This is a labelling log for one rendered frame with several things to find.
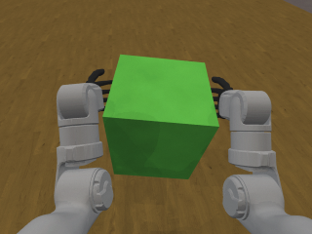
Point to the right robot upper arm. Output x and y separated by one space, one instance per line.
256 200

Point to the robot left hand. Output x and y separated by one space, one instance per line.
92 78

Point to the robot right forearm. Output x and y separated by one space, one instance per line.
249 116

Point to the robot left forearm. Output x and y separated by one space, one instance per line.
77 109

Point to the left robot upper arm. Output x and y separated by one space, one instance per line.
80 196

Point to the robot right hand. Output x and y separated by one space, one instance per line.
225 86

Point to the carton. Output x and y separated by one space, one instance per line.
159 117

